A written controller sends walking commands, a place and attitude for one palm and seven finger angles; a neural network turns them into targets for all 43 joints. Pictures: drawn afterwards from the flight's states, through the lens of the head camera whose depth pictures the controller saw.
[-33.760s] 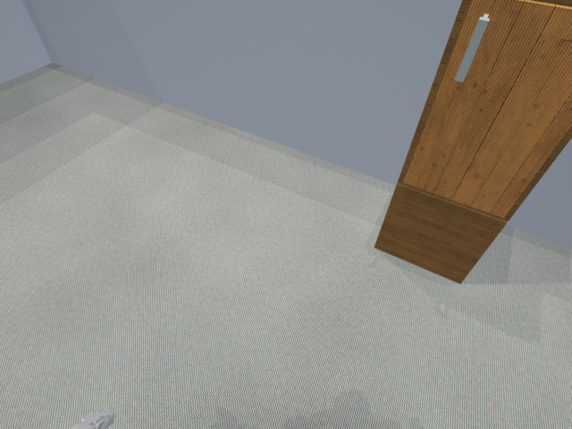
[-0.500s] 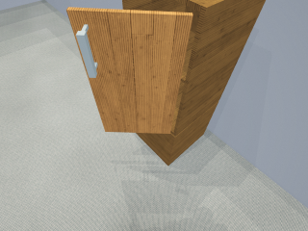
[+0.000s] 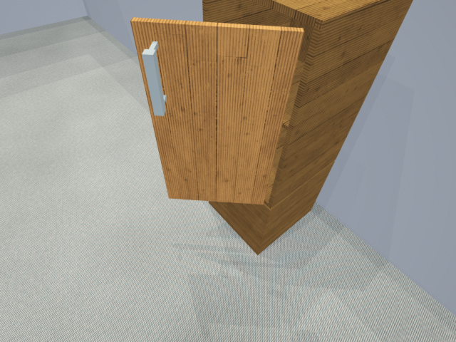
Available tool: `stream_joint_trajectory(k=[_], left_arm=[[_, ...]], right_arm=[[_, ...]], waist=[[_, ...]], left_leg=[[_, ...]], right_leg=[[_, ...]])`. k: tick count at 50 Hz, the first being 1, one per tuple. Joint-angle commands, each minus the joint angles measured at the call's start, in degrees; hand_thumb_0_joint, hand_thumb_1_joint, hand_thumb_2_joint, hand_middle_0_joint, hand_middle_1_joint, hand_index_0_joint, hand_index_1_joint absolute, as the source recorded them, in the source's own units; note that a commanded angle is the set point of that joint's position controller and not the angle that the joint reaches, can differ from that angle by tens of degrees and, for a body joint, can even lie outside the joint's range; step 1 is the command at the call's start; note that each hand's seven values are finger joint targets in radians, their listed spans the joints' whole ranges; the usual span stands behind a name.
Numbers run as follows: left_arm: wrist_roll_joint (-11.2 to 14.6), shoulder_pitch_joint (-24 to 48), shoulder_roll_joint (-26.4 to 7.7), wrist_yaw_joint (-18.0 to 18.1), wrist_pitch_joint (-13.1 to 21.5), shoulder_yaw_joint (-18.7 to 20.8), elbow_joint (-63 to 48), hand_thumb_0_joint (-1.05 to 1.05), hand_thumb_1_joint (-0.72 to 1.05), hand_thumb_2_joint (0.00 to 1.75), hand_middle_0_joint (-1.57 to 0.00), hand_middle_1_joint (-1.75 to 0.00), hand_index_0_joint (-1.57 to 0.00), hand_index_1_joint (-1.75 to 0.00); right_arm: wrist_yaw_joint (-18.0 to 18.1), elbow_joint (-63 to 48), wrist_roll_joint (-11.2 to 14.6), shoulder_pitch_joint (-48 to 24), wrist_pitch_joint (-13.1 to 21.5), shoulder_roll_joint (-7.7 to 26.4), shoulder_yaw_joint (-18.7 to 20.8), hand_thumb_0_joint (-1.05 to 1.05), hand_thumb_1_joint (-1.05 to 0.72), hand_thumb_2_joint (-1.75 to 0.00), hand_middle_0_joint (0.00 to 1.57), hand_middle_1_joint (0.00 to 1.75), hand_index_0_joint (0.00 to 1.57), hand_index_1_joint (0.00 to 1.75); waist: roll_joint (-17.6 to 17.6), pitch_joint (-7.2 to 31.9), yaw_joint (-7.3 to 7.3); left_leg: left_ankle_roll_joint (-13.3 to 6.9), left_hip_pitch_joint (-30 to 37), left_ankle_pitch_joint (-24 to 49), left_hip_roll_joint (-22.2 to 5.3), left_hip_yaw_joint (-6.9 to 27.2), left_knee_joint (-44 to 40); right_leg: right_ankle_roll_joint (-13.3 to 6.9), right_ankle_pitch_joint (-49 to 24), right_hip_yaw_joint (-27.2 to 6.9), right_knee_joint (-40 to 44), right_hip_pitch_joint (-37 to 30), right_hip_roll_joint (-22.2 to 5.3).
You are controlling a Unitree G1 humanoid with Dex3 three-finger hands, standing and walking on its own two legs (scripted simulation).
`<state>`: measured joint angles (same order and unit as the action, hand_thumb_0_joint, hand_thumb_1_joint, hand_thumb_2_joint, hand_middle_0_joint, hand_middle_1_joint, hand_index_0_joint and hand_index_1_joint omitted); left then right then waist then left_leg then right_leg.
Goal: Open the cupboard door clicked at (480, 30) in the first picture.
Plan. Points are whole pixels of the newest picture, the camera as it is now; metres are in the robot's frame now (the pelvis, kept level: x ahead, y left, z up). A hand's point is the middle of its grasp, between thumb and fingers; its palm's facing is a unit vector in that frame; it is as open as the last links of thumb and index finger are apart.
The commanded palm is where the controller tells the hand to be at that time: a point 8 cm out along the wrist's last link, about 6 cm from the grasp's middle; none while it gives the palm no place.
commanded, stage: come to a stop and stand still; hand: left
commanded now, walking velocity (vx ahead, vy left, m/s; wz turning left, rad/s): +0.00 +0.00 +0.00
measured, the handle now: (157, 79) +0.59 +0.20 +0.15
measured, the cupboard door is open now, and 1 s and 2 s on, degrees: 47 47 47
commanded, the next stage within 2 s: look again from close up in 1.40 s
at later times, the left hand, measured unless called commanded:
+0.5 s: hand out of the picture +0.00 +0.20 -0.15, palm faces -0.02 -0.96 -0.28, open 7.4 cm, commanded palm none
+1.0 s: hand out of the picture +0.00 +0.17 -0.15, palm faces -0.02 -0.97 -0.26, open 7.4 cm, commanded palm none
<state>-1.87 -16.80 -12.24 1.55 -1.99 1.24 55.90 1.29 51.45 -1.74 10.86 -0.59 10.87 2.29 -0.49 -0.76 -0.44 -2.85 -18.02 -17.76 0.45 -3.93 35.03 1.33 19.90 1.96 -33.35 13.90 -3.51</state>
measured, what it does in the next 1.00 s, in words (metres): shifts its weight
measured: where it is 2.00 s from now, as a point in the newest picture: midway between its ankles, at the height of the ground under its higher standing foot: outside the picture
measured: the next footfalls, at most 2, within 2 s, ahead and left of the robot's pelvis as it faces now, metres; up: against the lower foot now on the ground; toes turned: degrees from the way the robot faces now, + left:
none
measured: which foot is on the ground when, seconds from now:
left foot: down 0.00-1.00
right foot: down 0.00-1.00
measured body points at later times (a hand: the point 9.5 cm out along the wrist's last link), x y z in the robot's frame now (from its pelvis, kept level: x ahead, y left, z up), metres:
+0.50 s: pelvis -0.05 -0.02 +0.01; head -0.06 -0.02 +0.46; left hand +0.00 +0.25 -0.13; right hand -0.01 -0.29 -0.13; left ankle +0.01 +0.09 -0.73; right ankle -0.03 -0.15 -0.73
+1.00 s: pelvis -0.04 -0.04 +0.01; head -0.04 -0.04 +0.46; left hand +0.00 +0.22 -0.13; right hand -0.02 -0.29 -0.14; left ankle +0.01 +0.08 -0.73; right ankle -0.03 -0.15 -0.73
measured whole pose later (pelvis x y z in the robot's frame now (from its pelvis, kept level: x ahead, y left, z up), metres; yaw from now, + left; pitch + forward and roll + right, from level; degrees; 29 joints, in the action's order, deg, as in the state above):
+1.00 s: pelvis -0.04 -0.04 +0.01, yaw +0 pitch -1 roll +0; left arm -1.2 -14.0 -13.8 0.7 0.1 0.0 61.5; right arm 0.5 63.5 -1.0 13.8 0.4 13.4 0.9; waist 0.4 -0.6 0.7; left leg 0.1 -14.0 -8.7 -1.6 -2.7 24.0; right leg -0.2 12.5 2.8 -24.9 11.1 -0.9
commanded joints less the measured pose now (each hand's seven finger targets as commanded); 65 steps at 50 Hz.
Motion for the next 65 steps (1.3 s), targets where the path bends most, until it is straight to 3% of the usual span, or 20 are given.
stream_joint_trajectory(k=[1,3,4,7,11,13,20,25,36,41,48,65], left_arm=[[0.33,-1.96,-5.96,0.68,2.03,0.82,-5.27,0.0,0.9,0.9,-0.2,-0.3,-0.2,-0.3],[0.51,-1.74,-7.18,0.63,2.07,1.01,-5.61,0.0,0.9,0.9,-0.2,-0.3,-0.2,-0.3],[0.54,-1.67,-7.53,0.62,2.05,1.11,-5.63,0.0,0.9,0.9,-0.2,-0.3,-0.2,-0.3],[0.47,-1.34,-8.43,0.43,2.04,1.05,-5.58,0.0,0.9,0.9,-0.2,-0.3,-0.2,-0.3],[0.46,-0.21,-9.47,0.18,2.03,1.13,-5.0,0.0,0.9,0.9,-0.2,-0.3,-0.2,-0.3],[0.41,-0.11,-10.03,0.07,2.17,1.23,-4.83,0.0,0.9,0.9,-0.2,-0.3,-0.2,-0.3],[0.44,0.94,-11.28,-0.16,2.8,1.2,-3.31,0.0,0.9,0.9,-0.2,-0.3,-0.2,-0.3],[0.48,1.74,-12.46,-0.35,3.0,1.32,-2.0,0.0,0.9,0.9,-0.2,-0.3,-0.2,-0.3],[0.82,2.51,-12.66,-0.53,3.19,1.09,1.07,0.0,0.9,0.9,-0.2,-0.3,-0.2,-0.3],[0.91,2.4,-11.67,-0.41,3.19,0.77,2.24,0.0,0.9,0.9,-0.2,-0.3,-0.2,-0.3],[1.01,1.63,-9.86,0.05,3.36,0.15,3.14,0.0,0.9,0.9,-0.2,-0.3,-0.2,-0.3],[0.95,-1.48,-5.3,0.66,3.13,-0.47,4.59,0.0,0.9,0.9,-0.2,-0.3,-0.2,-0.3]], right_arm=[[0.36,-4.54,0.39,3.49,1.78,9.42,1.99,0.0,-0.9,-0.9,0.2,0.3,0.2,0.3],[0.34,-4.38,0.46,3.32,2.13,10.18,1.94,0.0,-0.9,-0.9,0.2,0.3,0.2,0.3],[0.32,-4.16,0.49,2.82,2.16,10.35,2.04,0.0,-0.9,-0.9,0.2,0.3,0.2,0.3],[0.0,-3.78,0.55,1.57,2.15,10.6,1.83,0.0,-0.9,-0.9,0.2,0.3,0.2,0.3],[-0.43,-2.65,0.55,0.8,1.9,11.47,1.89,0.0,-0.9,-0.9,0.2,0.3,0.2,0.3],[-0.61,-2.02,0.55,0.59,1.92,11.8,1.9,0.0,-0.9,-0.9,0.2,0.3,0.2,0.3],[-0.91,0.67,0.59,1.21,1.75,12.5,1.78,0.0,-0.9,-0.9,0.2,0.3,0.2,0.3],[-0.93,2.81,0.58,1.86,1.77,13.67,1.77,0.0,-0.9,-0.9,0.2,0.3,0.2,0.3],[-0.78,6.91,0.62,3.97,1.73,13.43,1.08,0.0,-0.9,-0.9,0.2,0.3,0.2,0.3],[-0.66,8.15,0.7,4.03,1.8,12.93,0.64,0.0,-0.9,-0.9,0.2,0.3,0.2,0.3],[-0.51,9.28,0.95,3.74,1.95,11.2,-0.07,0.0,-0.9,-0.9,0.2,0.3,0.2,0.3],[-0.12,10.52,1.16,3.4,1.72,6.85,-0.89,0.0,-0.9,-0.9,0.2,0.3,0.2,0.3]], waist=[[1.25,4.98,0.86],[2.68,5.56,0.8],[2.63,4.58,0.62],[1.36,2.01,0.27],[1.07,-2.34,0.32],[1.81,-2.06,0.09],[0.14,-1.8,0.53],[0.89,-2.46,0.66],[0.26,-2.35,1.2],[0.89,-3.08,1.03],[0.46,-1.23,0.89],[1.21,-0.75,0.51]], left_leg=[[-1.03,6.32,23.59,-8.0,8.5,-7.35],[-1.14,7.62,26.75,-7.9,7.98,-7.41],[-1.19,6.75,24.77,-8.01,7.95,-8.14],[-1.13,3.96,16.81,-7.35,7.98,-10.13],[-0.6,0.13,0.71,-7.06,9.33,-15.28],[-0.46,-0.46,-2.98,-7.03,9.62,-16.92],[0.33,0.69,-6.73,-6.32,9.38,-17.91],[0.78,0.43,-7.82,-6.22,9.37,-18.17],[1.62,2.64,-2.95,-5.57,7.69,-15.58],[1.8,2.69,-1.23,-6.07,7.6,-16.33],[1.97,5.45,7.49,-6.53,6.77,-15.61],[2.39,7.54,12.38,-6.84,6.04,-16.12]], right_leg=[[-2.52,-11.83,-1.03,1.42,1.4,-0.31],[-2.29,-12.64,-1.22,1.32,0.96,-0.46],[-2.12,-11.8,-1.33,1.93,0.93,-0.55],[-2.16,-10.62,-2.05,3.94,0.1,-0.97],[-2.19,-5.78,-2.44,6.33,1.07,-1.32],[-2.34,-4.71,-2.62,7.25,0.24,-1.48],[-2.75,1.59,-4.67,11.95,1.64,-2.67],[-3.05,5.09,-5.74,14.06,2.59,-3.07],[-3.59,7.04,-7.58,16.95,4.12,-3.94],[-3.37,3.69,-6.92,16.62,3.01,-3.51],[-2.87,-5.08,-5.82,15.82,-0.05,-3.41],[-1.97,-11.7,-4.26,15.01,-2.7,-3.14]])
